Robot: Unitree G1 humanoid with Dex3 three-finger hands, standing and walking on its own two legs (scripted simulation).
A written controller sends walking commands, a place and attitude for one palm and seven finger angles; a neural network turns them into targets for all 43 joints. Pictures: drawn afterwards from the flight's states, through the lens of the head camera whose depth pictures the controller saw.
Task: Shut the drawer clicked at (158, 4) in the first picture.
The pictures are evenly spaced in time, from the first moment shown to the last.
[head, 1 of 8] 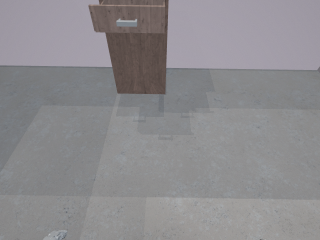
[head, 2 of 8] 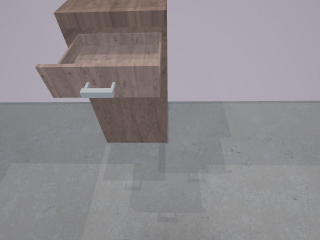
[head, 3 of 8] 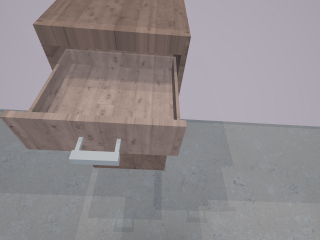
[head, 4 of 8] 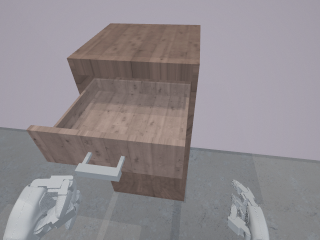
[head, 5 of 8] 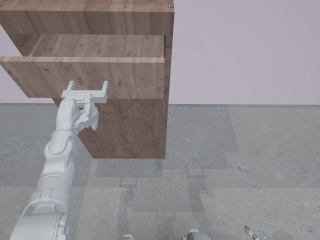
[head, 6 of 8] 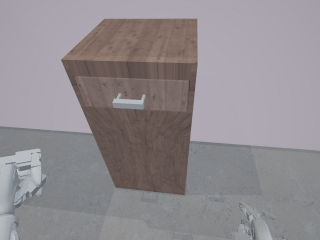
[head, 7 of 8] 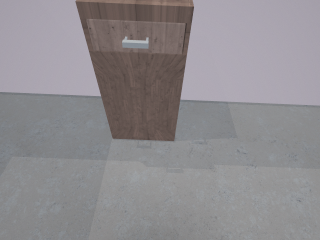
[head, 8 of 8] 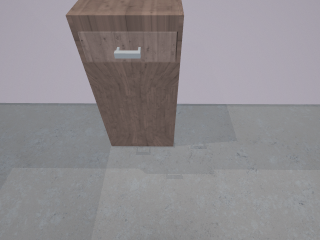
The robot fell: no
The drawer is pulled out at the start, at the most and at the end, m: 0.30 0.30 0.00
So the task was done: yes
